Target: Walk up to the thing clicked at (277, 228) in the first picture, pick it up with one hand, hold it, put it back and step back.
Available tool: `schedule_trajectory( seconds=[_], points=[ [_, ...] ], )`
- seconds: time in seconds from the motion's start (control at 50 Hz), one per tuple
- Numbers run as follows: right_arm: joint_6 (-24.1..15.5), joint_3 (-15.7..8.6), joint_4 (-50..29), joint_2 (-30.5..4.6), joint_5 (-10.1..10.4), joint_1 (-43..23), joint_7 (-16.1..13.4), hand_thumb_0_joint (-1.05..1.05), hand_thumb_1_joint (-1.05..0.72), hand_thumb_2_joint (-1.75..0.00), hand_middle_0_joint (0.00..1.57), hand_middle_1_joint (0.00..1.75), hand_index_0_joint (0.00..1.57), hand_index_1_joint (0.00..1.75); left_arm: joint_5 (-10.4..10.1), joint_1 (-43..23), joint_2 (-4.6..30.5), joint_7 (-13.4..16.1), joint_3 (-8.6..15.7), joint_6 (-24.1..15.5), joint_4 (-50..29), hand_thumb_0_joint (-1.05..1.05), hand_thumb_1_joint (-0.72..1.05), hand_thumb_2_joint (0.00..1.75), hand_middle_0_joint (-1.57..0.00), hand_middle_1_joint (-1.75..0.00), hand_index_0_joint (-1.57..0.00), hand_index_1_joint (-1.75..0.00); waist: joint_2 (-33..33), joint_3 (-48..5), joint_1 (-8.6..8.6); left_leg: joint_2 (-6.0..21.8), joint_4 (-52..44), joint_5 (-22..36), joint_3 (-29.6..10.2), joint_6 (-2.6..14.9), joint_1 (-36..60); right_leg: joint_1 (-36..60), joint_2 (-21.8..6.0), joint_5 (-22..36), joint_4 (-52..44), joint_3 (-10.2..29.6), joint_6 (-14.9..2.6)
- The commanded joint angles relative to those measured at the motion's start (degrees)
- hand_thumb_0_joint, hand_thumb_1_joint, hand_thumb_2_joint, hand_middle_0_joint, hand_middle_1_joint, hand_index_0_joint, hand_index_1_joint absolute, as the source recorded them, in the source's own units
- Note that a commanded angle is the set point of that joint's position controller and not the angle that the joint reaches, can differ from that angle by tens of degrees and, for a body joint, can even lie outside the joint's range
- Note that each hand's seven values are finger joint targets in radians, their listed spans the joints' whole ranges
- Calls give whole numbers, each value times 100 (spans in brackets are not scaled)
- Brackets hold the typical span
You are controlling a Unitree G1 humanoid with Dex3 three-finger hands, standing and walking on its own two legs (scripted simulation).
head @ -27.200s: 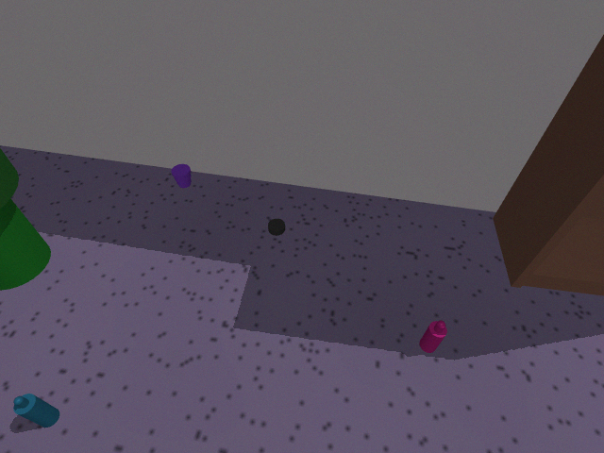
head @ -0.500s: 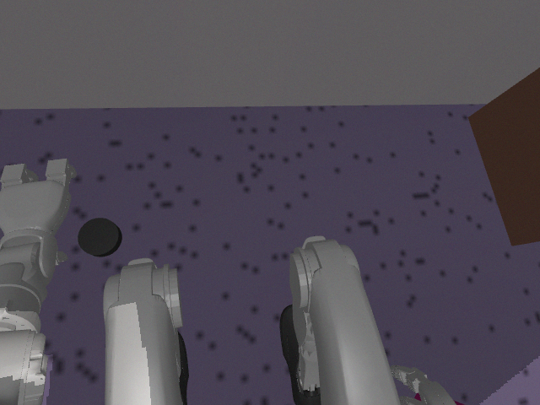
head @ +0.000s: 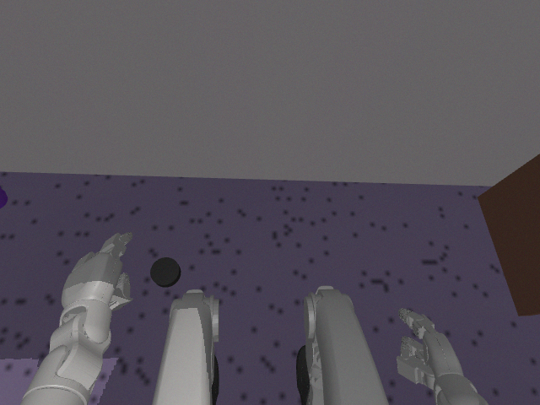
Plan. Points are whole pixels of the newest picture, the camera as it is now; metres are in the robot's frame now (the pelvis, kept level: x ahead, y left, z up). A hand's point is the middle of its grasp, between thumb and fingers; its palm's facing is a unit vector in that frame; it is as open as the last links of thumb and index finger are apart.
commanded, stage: home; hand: left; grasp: from above
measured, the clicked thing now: (165, 272) +0.42 +0.25 -0.47
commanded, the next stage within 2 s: none
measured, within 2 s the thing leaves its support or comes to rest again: neither
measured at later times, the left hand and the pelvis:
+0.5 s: hand (72, 312) +0.24 +0.19 +0.11, palm faces +0.04 -0.95 -0.31, open 7.4 cm; pelvis +0.05 +0.00 +0.18, yaw +2 degrees
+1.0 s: hand (26, 317) +0.23 +0.19 +0.18, palm faces +0.12 -0.97 -0.20, open 7.4 cm; pelvis +0.08 +0.00 +0.23, yaw +3 degrees
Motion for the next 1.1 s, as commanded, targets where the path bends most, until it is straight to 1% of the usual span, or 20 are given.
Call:
schedule_trajectory(
  seconds=[0.0, 0.04, 0.06, 0.08, 0.14, 0.16, 0.22, 0.28, 0.38, 0.48, 0.5, 0.6, 0.66, 0.68, 0.76, 0.8, 0.84, 0.94, 1.04, 1.08],
  points=[
    [-350, -220, -792, -849, 121, 14, -277, 0, -90, -90, 20, 30, 20, 30, -745, -350, 841, -69, 406, 87, -1791, 0, 90, 90, -20, -30, -20, -30, 329, -2197, -131, -86, -2303, -309, 146, 255, 2503, 1932, 193, 121, -2008, -154, -308],
    [-411, -181, -898, -784, 138, -1, -338, 0, -90, -90, 20, 30, 20, 30, -1043, 50, 646, -129, 340, 174, -2074, 0, 90, 90, -20, -30, -20, -30, 359, -2099, -149, -78, -2604, -296, 135, 245, 2805, 2182, 181, 118, -2266, -131, -311],
    [-443, -166, -950, -790, 156, -13, -374, 0, -90, -90, 20, 30, 20, 30, -1190, 172, 717, -142, 451, 220, -2342, 0, 90, 90, -20, -30, -20, -30, 446, -2212, -84, -75, -2732, -239, 127, 239, 3040, 2349, 178, 165, -2354, -113, -316],
    [-468, -150, -989, -763, 171, -5, -409, 0, -90, -90, 20, 30, 20, 30, -1314, 317, 703, -150, 480, 286, -2453, 0, 90, 90, -20, -30, -20, -30, 425, -2246, -98, -77, -2828, -139, 150, 235, 3230, 2520, 177, 231, -2490, -95, -312],
    [-565, -96, -1073, -692, 178, 43, -516, 0, -90, -90, 20, 30, 20, 30, -1804, 710, 444, -238, 341, 492, -2846, 0, 90, 90, -20, -30, -20, -30, 370, -1900, -235, -91, -3170, -16, 201, 238, 3538, 2882, 168, 301, -2939, -56, -301],
    [-591, -69, -1108, -672, 189, 72, -552, 0, -90, -90, 20, 30, 20, 30, -1984, 935, 490, -254, 459, 574, -2969, 0, 90, 90, -20, -30, -20, -30, 356, -1893, -136, -77, -3318, -8, 171, 229, 3745, 3053, 164, 293, -3074, -48, -296],
    [-660, -4, -1192, -607, 191, 196, -630, 0, -90, -90, 20, 30, 20, 30, -2403, 1443, 342, -349, 414, 789, -3266, 0, 90, 90, -20, -30, -20, -30, 316, -1804, -159, -50, -3688, 405, 103, 196, 4276, 3529, 159, 609, -3398, -65, -287],
    [-715, 66, -1295, -511, 182, 357, -722, 0, -90, -90, 20, 30, 20, 30, -2840, 1881, 241, -364, 500, 1025, -3517, 0, 90, 90, -20, -30, -20, -30, 229, -1527, -157, -77, -4072, 626, 167, 215, 4546, 4162, 183, 802, -3946, -48, -271],
    [-802, 175, -1454, -457, 184, 645, -920, 0, -90, -90, 20, 30, 20, 30, -3288, 2632, 1, -412, 601, 1466, -3917, 0, 90, 90, -20, -30, -20, -30, 186, -1377, -87, -46, -4700, 1497, 140, 153, 5452, 5079, 198, 1499, -4526, -93, -261],
    [-935, 280, -1566, -359, 148, 865, -1160, 0, -90, -90, 20, 30, 20, 30, -3720, 3070, -210, -462, 699, 1879, -4424, 0, 90, 90, -20, -30, -20, -30, 152, -877, -110, -53, -5328, 1828, 221, 159, 6064, 5888, 225, 1844, -5358, -140, -218],
    [-971, 302, -1628, -336, 145, 876, -1202, 0, -90, -90, 20, 30, 20, 30, -3791, 3171, -212, -472, 754, 1948, -4535, 0, 90, 90, -20, -30, -20, -30, 114, -747, -67, -70, -5434, 1822, 256, 168, 6129, 6023, 230, 1837, -5522, -160, -201],
    [-1143, 324, -1662, -311, 87, 954, -1325, 0, -90, -90, 20, 30, 20, 30, -3937, 3557, -360, -614, 741, 2147, -4689, 0, 90, 90, -20, -30, -20, -30, 58, -287, -60, -76, -5814, 1983, 275, 165, 6407, 6325, 260, 1914, -5889, -245, -202],
    [-1219, 302, -1708, -346, 66, 919, -1334, 0, -90, -90, 20, 30, 20, 30, -3924, 3600, -348, -709, 753, 2190, -4746, 0, 90, 90, -20, -30, -20, -30, 14, -26, -51, -90, -6031, 1723, 285, 194, 6480, 6377, 268, 1656, -6102, -278, -186],
    [-1248, 282, -1718, -356, 56, 921, -1335, 0, -90, -90, 20, 30, 20, 30, -3906, 3633, -333, -736, 757, 2189, -4757, 0, 90, 90, -20, -30, -20, -30, 5, -4, -20, -113, -6047, 1754, 318, 197, 6492, 6425, 265, 1668, -6140, -278, -180],
    [-1340, 231, -1651, -399, 18, 929, -1325, 0, -90, -90, 20, 30, 20, 30, -3868, 3591, -352, -833, 726, 2153, -4621, 0, 90, 90, -20, -30, -20, -30, -94, 57, -90, -103, -6078, 1956, 339, 192, 6679, 6431, 272, 1822, -6145, -293, -170],
    [-1372, 229, -1650, -419, 3, 890, -1310, 0, -90, -90, 20, 30, 20, 30, -3867, 3408, -327, -874, 733, 2090, -4691, 0, 90, 90, -20, -30, -20, -30, 37, 177, -68, -106, -6121, 1849, 339, 184, 6649, 6395, 260, 1725, -6168, -297, -168],
    [-1407, 210, -1627, -426, -4, 874, -1306, 0, -90, -90, 20, 30, 20, 30, -3839, 3415, -259, -884, 806, 2053, -4688, 0, 90, 90, -20, -30, -20, -30, 39, 70, -36, -95, -6143, 1911, 325, 178, 6752, 6474, 262, 1769, -6155, -305, -168],
    [-1447, 189, -1554, -440, -29, 882, -1302, 0, -90, -90, 20, 30, 20, 30, -3806, 3422, -275, -886, 768, 2006, -4704, 0, 90, 90, -20, -30, -20, -30, 119, -118, -49, -105, -6047, 2308, 339, 169, 6923, 6573, 247, 2191, -6094, -252, -167],
    [-1446, 216, -1510, -443, -32, 819, -1302, 0, -90, -90, 20, 30, 20, 30, -3793, 3472, -276, -871, 772, 1993, -4639, 0, 90, 90, -20, -30, -20, -30, 126, -34, 29, -78, -6171, 2150, 301, 157, 6916, 6608, 259, 2003, -6103, -282, -185],
    [-1449, 198, -1499, -442, -40, 827, -1305, 0, -90, -90, 20, 30, 20, 30, -3783, 3459, -251, -864, 778, 1967, -4683, 0, 90, 90, -20, -30, -20, -30, 128, -180, 14, -81, -6115, 2373, 286, 151, 6951, 6673, 261, 2209, -6063, -278, -185]
  ],
)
